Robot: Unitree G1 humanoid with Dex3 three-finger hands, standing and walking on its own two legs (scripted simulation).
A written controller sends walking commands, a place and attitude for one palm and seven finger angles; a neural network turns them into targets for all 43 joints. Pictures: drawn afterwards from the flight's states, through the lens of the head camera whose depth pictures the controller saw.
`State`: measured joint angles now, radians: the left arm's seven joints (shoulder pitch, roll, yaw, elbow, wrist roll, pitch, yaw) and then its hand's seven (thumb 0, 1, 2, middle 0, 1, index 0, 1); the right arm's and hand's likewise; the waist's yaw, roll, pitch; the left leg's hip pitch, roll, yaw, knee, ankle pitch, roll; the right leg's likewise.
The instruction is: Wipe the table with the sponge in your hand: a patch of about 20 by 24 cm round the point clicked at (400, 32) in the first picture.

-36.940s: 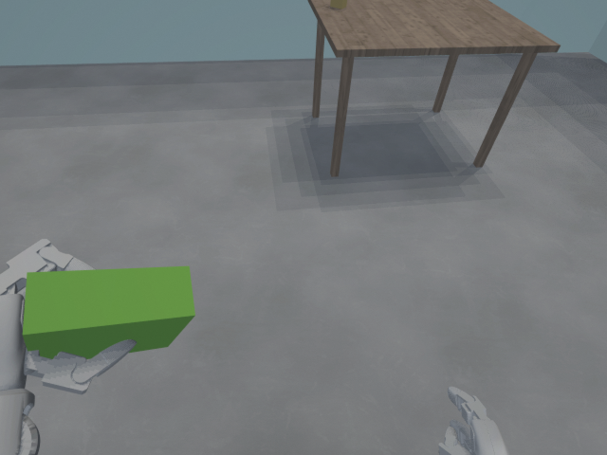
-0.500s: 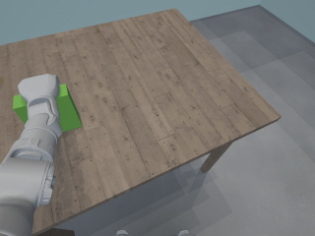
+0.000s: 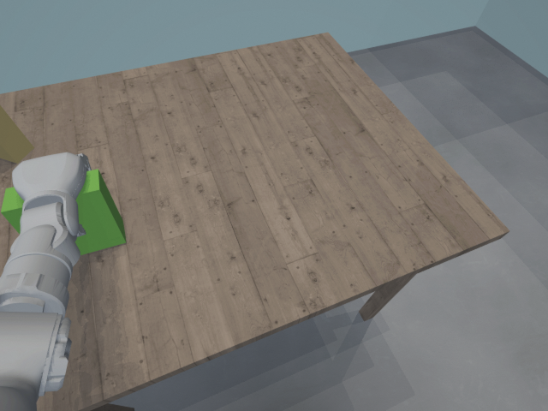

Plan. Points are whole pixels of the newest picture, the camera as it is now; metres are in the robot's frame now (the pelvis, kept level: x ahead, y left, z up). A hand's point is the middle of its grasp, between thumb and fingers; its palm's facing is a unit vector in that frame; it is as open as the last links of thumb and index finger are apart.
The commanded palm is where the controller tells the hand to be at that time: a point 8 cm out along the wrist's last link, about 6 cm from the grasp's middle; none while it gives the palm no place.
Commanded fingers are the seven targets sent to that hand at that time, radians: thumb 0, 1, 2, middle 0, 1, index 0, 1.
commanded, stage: wipe back along the first lane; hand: left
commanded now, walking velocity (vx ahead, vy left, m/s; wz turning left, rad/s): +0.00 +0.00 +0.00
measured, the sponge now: (77, 226) +0.40 +0.33 -0.02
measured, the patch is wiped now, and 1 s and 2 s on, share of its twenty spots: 1.00 1.00 1.00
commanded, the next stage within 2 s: lift the sponge slowly off the table in 1.60 s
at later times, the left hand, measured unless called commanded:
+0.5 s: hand (66, 227) +0.37 +0.32 +0.03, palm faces -0.09 +0.01 -1.00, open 9.6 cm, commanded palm +0.33 +0.30 +0.05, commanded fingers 0.00 0.10 1.30 -1.20 -1.60 -1.20 -1.60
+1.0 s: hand (65, 256) +0.33 +0.30 +0.03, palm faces -0.07 -0.01 -1.00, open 9.6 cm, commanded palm +0.29 +0.28 +0.06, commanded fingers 0.00 0.10 1.30 -1.20 -1.60 -1.20 -1.60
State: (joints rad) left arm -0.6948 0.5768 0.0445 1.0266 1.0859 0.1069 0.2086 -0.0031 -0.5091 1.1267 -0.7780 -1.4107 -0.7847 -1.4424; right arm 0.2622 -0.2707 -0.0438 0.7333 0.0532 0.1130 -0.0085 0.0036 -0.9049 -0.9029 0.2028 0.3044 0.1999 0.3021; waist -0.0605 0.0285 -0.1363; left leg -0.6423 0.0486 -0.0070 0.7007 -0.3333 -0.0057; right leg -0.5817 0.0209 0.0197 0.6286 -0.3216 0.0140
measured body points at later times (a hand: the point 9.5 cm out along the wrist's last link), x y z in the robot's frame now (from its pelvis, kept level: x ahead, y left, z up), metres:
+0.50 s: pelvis +0.00 +0.01 +0.00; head +0.04 +0.00 +0.45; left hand +0.37 +0.31 +0.08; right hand +0.12 -0.25 -0.12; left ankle -0.01 +0.12 -0.72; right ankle -0.02 -0.14 -0.72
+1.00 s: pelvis +0.00 +0.00 +0.01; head +0.02 -0.01 +0.46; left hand +0.33 +0.30 +0.08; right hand +0.16 -0.24 -0.11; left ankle -0.01 +0.12 -0.72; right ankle -0.02 -0.14 -0.72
